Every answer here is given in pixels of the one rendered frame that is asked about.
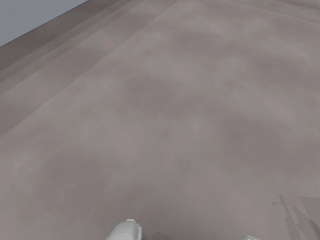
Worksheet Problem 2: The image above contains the left robot thigh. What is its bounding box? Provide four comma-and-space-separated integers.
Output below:
106, 221, 142, 240

